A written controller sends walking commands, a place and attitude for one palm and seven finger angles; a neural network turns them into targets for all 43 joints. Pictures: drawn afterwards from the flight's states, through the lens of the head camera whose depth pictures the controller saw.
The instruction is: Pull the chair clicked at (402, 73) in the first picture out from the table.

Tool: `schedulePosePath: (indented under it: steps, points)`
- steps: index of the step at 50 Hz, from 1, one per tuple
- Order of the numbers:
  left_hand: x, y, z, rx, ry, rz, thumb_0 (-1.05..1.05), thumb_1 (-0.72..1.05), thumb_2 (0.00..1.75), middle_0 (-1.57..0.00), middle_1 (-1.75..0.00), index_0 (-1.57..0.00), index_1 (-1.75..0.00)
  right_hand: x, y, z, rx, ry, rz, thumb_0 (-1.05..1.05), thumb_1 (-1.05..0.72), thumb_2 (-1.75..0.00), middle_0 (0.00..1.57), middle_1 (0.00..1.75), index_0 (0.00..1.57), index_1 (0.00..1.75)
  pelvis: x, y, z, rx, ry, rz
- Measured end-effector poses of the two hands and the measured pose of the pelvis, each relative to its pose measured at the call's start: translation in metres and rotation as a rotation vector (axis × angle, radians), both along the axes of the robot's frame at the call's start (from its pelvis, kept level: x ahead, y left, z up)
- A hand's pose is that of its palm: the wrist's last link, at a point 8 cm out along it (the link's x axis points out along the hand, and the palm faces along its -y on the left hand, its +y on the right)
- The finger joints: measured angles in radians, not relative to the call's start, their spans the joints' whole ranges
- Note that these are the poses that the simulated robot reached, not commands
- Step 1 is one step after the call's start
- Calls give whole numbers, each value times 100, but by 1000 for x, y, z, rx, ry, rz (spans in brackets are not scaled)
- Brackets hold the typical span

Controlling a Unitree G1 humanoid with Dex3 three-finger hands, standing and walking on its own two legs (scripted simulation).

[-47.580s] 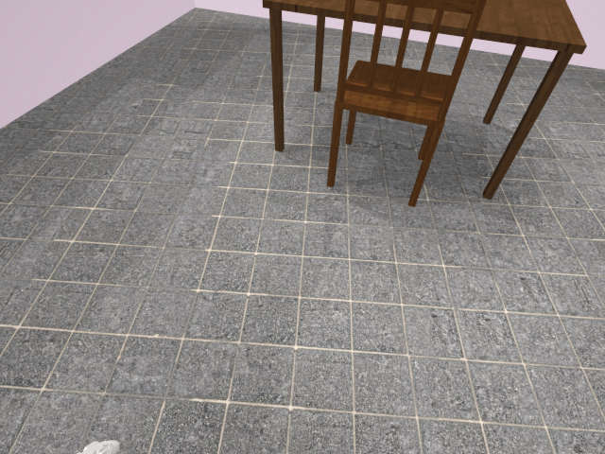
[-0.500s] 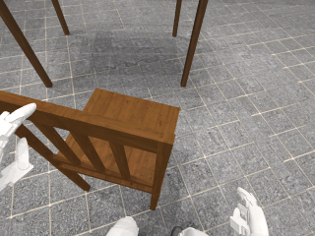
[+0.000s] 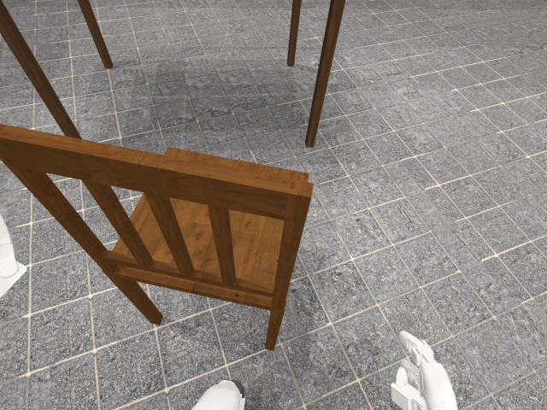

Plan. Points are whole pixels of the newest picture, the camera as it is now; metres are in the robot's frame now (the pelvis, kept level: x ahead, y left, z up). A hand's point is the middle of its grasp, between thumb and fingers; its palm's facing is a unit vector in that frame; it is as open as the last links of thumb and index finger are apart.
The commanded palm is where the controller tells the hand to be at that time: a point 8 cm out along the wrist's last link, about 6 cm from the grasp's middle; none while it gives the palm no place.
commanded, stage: stop stepping back and stand still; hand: left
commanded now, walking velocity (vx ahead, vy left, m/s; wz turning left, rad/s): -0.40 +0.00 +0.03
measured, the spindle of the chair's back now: (174, 237) +0.38 +0.22 -0.06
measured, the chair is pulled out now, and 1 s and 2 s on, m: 0.72 0.72 0.72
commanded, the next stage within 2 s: let the arm hang, fingers relaxed in 0.74 s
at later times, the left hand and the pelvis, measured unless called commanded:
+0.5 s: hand out of the picture +0.13 +0.28 +0.17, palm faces +0.46 -0.75 -0.48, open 7.4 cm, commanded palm +0.07 +0.30 +0.18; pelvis -0.06 +0.00 +0.01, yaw +2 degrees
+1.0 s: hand (104, 388) +0.14 +0.24 -0.05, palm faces +0.14 -0.92 -0.38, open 7.4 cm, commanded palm none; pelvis -0.06 +0.01 +0.00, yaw +3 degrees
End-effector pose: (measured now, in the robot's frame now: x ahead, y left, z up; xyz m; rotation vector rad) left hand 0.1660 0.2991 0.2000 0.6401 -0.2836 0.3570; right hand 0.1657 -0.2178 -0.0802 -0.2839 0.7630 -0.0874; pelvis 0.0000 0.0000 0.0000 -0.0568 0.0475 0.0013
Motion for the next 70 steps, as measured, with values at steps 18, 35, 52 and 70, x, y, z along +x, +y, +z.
schedulePosePath:
  steps: [18, 35, 52, 70]
  points:
    - [-63, 3, -14, -114, 34, 78, 1, 89, 90, -21, -30, -21, -30, -64, -31, 13, -14, -47, -108, 1, -90, -90, 20, 30, 20, 30, -49, 0, 5, 60, -44, 23]
    - [-78, 4, -17, -146, 29, 106, 1, 89, 90, -21, -30, -21, -30, -75, 3, 10, 61, -53, -31, 1, -90, -90, 20, 30, 20, 30, -60, -1, 9, 41, -48, 18]
    - [-81, -38, -269, -535, 1042, 161, 0, 91, 90, -19, -30, -19, -30, -96, -20, -34, 44, 225, -22, 1, -90, -90, 20, 30, 20, 30, -56, 4, 0, 68, -32, 52]
    - [-255, -64, -329, -685, 1573, 434, -2, 95, 90, -20, -30, -20, -30, -234, -8, -57, 95, 662, -129, 1, -90, -90, 20, 30, 20, 30, -54, -10, 7, 54, -50, 53]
